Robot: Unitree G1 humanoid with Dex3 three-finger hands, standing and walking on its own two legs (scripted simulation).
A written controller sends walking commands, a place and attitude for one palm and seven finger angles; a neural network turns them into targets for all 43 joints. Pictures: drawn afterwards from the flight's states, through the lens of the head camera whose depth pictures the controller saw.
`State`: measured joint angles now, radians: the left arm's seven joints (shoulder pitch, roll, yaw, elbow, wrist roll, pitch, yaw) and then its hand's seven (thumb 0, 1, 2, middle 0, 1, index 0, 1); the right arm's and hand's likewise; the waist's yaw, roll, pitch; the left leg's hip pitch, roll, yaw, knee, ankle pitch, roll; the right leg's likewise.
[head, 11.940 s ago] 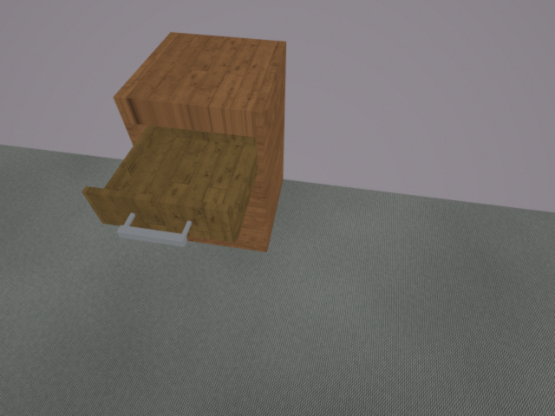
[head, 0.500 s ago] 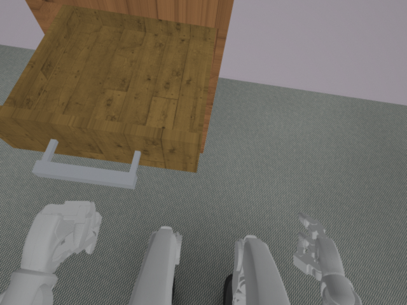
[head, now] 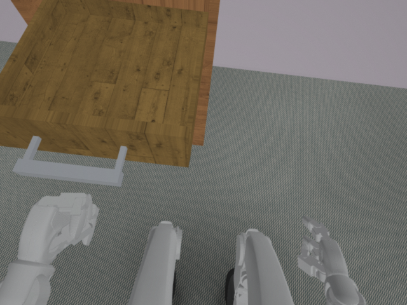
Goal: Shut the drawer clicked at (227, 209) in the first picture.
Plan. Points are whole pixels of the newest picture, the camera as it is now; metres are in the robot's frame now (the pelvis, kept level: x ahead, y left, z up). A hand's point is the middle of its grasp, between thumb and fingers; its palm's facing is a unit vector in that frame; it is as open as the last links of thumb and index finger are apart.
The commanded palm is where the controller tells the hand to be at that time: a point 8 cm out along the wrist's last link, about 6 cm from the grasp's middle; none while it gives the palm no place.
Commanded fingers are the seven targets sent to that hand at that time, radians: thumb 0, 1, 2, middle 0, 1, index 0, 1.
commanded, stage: bring the fist close to the handle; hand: left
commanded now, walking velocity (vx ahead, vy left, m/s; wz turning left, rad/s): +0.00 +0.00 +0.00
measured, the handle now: (74, 160) +0.35 +0.27 +0.02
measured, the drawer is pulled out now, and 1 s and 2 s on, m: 0.29 0.23 0.11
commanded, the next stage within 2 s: push the drawer shut in 0.10 s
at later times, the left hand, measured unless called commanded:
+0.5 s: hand (86, 210) +0.27 +0.22 +0.02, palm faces -0.08 -1.00 -0.03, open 3.3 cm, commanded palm +0.27 +0.27 +0.02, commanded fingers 0.00 0.90 0.90 -1.40 -1.60 -1.40 -1.60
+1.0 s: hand (98, 179) +0.32 +0.22 +0.02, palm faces -0.05 -1.00 -0.06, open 3.4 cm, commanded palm +0.32 +0.25 +0.02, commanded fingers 0.00 0.90 0.90 -1.40 -1.60 -1.40 -1.60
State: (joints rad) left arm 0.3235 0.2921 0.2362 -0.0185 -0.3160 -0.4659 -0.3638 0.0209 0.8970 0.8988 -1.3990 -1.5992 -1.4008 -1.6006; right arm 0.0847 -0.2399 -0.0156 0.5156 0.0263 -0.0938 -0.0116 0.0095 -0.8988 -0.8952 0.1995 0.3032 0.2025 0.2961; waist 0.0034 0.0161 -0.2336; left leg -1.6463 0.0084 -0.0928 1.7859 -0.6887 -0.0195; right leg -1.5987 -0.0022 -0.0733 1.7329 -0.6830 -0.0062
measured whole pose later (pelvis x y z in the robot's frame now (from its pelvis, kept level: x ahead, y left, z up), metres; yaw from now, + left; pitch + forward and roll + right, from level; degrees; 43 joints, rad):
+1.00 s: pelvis -0.01 +0.01 +0.00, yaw +0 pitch +31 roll -6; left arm -0.03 0.34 0.23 0.20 -0.24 -0.40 -0.28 0.04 0.91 0.95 -1.40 -1.60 -1.40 -1.60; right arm 0.13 -0.27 0.03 0.52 0.01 -0.07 -0.02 0.01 -0.90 -0.89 0.20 0.30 0.20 0.30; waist -0.04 0.01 -0.23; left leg -1.66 0.00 -0.09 1.77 -0.66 0.00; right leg -1.60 -0.01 -0.07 1.70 -0.65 0.01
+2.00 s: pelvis -0.01 +0.01 +0.01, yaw -1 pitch +33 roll -6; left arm -0.59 0.44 0.33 0.75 -0.15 -0.44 -0.30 0.04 0.87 0.92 -1.40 -1.60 -1.40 -1.60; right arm 0.20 -0.28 0.04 0.58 -0.02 0.03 -0.02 0.00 -0.90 -0.89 0.20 0.30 0.20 0.30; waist -0.12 0.02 -0.20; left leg -1.69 0.01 -0.09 1.75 -0.64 0.00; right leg -1.63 0.00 -0.07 1.68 -0.63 0.02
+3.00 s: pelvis -0.02 +0.02 -0.02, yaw -4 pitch +37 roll -9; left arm -1.06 0.67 0.43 1.12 0.00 -0.40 -0.29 0.04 0.81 0.93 -1.40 -1.60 -1.40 -1.60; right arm 0.26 -0.26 0.10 0.58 -0.06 0.12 0.01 0.00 -0.90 -0.89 0.20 0.30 0.20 0.30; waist -0.24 0.03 -0.16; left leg -1.83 0.02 -0.11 1.82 -0.64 0.01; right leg -1.75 0.02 -0.08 1.72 -0.61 0.02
